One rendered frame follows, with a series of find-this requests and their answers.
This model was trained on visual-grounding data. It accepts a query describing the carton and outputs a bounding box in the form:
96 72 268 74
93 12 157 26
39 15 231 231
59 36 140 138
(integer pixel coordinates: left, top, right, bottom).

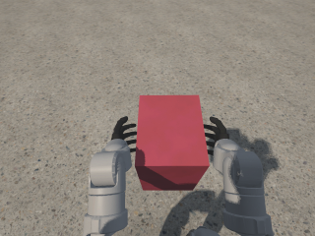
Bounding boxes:
135 94 210 191

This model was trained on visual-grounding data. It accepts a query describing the robot right forearm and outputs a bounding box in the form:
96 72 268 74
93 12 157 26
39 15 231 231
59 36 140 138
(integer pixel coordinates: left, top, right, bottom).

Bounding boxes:
213 139 274 236

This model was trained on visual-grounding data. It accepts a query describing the robot left hand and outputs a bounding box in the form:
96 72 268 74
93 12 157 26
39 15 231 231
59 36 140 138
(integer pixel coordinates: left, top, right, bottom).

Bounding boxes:
111 116 137 152

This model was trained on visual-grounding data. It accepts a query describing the robot left forearm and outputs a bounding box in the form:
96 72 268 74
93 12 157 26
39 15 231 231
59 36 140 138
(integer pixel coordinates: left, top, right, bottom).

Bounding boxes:
83 139 132 236

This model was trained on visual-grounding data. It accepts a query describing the robot right hand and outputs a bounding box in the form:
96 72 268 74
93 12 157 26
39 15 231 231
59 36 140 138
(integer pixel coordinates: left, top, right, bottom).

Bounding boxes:
204 116 229 155

